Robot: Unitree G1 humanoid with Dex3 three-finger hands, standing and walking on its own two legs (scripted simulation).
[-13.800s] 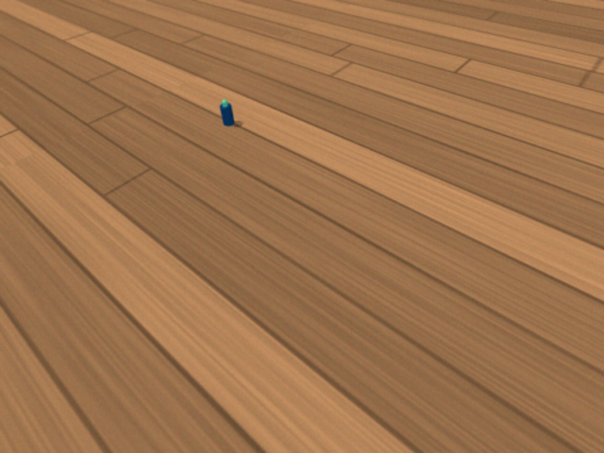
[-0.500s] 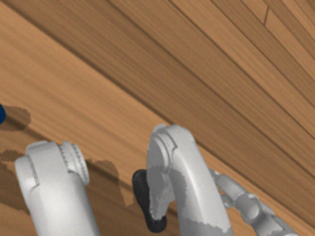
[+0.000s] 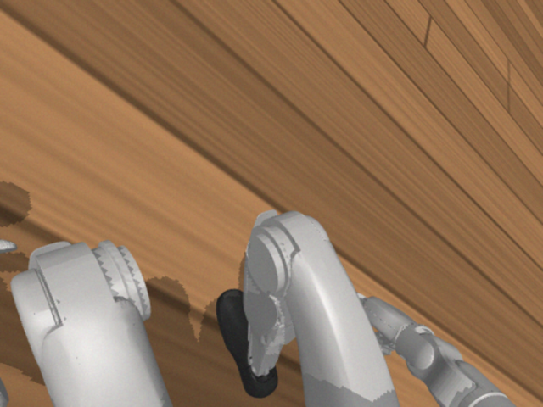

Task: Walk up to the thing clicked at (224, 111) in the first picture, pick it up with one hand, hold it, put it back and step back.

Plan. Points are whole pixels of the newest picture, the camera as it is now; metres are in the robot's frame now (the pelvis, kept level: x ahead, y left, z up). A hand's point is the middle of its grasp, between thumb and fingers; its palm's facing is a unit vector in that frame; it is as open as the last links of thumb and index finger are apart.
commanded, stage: close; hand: left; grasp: from the side
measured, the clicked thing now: out of the picture +0.44 +0.33 -0.20
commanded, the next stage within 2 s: settle in 0.70 s
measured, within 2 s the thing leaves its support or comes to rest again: leaves its support in 1.04 s
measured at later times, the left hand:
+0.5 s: hand out of the picture +0.42 +0.31 -0.17, palm faces +0.42 -0.91 +0.01, open 10.4 cm
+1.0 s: hand out of the picture +0.43 +0.32 -0.17, palm faces +0.43 -0.90 +0.01, open 8.0 cm
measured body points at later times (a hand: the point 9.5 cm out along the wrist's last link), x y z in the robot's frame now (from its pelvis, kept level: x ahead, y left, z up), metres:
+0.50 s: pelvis +0.00 +0.00 +0.00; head +0.22 +0.20 +0.33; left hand +0.39 +0.36 -0.17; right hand +0.18 -0.23 -0.03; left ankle +0.08 +0.13 -0.24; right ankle +0.13 -0.12 -0.24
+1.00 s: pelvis +0.00 +0.00 +0.00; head +0.23 +0.20 +0.33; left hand +0.40 +0.37 -0.17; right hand +0.17 -0.23 -0.02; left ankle +0.08 +0.13 -0.24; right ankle +0.13 -0.12 -0.24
